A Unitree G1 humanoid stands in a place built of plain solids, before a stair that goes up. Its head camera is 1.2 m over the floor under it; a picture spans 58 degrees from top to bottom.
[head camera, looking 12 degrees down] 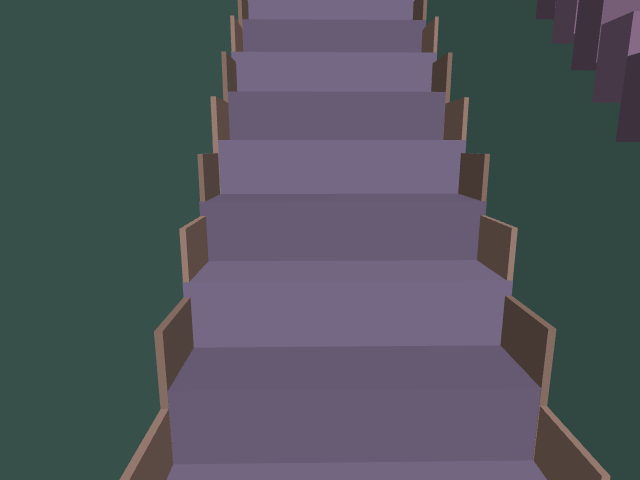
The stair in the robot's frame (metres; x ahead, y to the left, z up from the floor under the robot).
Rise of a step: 0.20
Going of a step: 0.24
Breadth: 0.97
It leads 1 degrees to the left of straight ahead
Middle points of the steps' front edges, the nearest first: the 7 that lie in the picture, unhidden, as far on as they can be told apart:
0.97 -0.09 0.62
1.21 -0.08 0.82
1.45 -0.08 1.03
1.69 -0.08 1.23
1.93 -0.07 1.44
2.17 -0.07 1.64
2.41 -0.07 1.85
